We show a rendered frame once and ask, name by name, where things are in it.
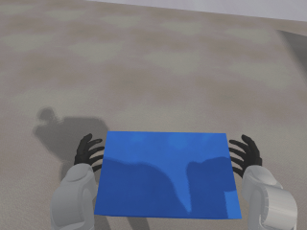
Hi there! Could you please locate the robot left hand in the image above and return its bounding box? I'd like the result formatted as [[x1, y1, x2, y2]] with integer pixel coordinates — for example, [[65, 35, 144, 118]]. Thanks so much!
[[74, 133, 105, 172]]

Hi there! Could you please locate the robot right hand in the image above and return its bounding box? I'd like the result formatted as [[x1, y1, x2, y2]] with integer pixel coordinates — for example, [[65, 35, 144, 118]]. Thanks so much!
[[228, 134, 263, 178]]

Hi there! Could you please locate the robot left forearm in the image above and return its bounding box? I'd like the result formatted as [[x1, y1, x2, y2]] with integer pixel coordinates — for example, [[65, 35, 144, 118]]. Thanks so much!
[[49, 163, 98, 230]]

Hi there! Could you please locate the robot right forearm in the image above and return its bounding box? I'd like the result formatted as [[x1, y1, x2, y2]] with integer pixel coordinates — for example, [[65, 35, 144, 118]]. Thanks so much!
[[241, 165, 297, 230]]

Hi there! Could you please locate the carton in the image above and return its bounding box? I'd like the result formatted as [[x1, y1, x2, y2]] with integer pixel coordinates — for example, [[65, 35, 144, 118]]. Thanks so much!
[[94, 130, 242, 219]]

